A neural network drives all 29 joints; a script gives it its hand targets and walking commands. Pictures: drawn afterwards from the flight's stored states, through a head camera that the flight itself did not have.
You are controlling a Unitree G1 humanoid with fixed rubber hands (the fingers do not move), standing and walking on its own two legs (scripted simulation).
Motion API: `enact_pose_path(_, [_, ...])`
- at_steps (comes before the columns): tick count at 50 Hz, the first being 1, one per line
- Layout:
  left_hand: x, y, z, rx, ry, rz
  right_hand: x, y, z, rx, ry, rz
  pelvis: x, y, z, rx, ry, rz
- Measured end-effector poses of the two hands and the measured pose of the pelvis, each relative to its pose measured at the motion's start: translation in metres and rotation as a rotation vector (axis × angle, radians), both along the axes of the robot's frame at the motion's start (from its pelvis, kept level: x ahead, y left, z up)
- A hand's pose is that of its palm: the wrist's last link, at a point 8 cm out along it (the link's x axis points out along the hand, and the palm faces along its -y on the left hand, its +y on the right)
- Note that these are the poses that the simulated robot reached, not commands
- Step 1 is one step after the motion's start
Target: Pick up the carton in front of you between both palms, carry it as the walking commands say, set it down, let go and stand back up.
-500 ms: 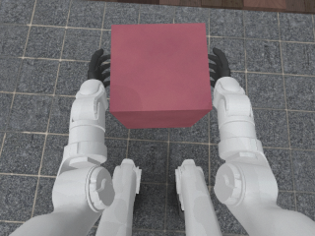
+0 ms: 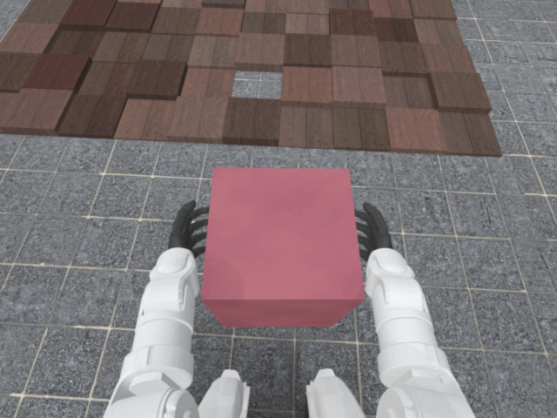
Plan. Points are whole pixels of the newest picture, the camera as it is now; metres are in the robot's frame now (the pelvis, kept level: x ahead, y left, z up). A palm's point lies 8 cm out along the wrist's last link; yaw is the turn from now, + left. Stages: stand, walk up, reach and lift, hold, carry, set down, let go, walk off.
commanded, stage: reach and lift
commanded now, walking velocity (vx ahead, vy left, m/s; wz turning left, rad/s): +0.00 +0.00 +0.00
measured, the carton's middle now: (279, 256) +0.38 +0.00 -0.10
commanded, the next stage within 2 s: hold in 1.42 s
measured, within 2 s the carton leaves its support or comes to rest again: neither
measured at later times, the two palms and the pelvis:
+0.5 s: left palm (152, 241) +0.32 +0.15 +0.10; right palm (417, 248) +0.31 -0.15 +0.10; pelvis +0.02 +0.00 +0.08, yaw +0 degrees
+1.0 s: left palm (152, 233) +0.32 +0.15 +0.11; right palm (422, 240) +0.32 -0.15 +0.11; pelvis +0.03 +0.00 +0.08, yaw +0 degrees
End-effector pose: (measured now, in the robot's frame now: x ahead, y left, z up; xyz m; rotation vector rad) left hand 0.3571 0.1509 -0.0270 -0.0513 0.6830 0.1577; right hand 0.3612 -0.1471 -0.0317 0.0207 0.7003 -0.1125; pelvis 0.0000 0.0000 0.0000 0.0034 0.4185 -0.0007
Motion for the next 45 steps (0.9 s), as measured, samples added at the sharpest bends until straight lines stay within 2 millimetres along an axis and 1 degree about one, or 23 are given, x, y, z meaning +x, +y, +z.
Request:
enact_pose_path(13, [-0.023, 0.0, 0.077, 0.0, -0.011, -0.015, -0.027, -0.001, 0.079, -0.006, -0.012, -0.013, 0.014, 0.001, 0.053, -0.003, -0.239, -0.004])
enact_pose_path(18, [-0.031, -0.001, 0.106, 0.007, -0.027, -0.025, -0.036, -0.001, 0.108, -0.008, -0.027, -0.018, 0.021, 0.002, 0.067, -0.005, -0.33, -0.003])
enact_pose_path(22, [-0.037, -0.001, 0.123, 0.026, -0.031, -0.046, -0.044, -0.002, 0.125, -0.012, -0.032, -0.021, 0.023, 0.002, 0.075, -0.005, -0.398, -0.003])
enact_pose_path(26, [-0.042, -0.002, 0.131, 0.04, -0.018, -0.059, -0.05, -0.002, 0.132, -0.024, -0.019, -0.012, 0.022, 0.002, 0.078, -0.005, -0.447, -0.003])
enact_pose_path(33, [-0.048, -0.001, 0.127, 0.037, 0.014, -0.049, -0.053, -0.001, 0.128, -0.022, 0.012, -0.004, 0.013, 0.001, 0.078, -0.004, -0.483, -0.004])
enact_pose_path(38, [-0.045, -0.001, 0.131, 0.035, -0.005, -0.043, -0.049, -0.002, 0.132, -0.023, -0.007, 0.0, 0.012, 0.0, 0.079, -0.004, -0.481, -0.002])
enact_pose_path(45, [-0.038, -0.003, 0.139, 0.042, -0.017, -0.054, -0.044, -0.004, 0.14, -0.03, -0.019, -0.003, 0.02, -0.001, 0.081, -0.004, -0.486, 0.0])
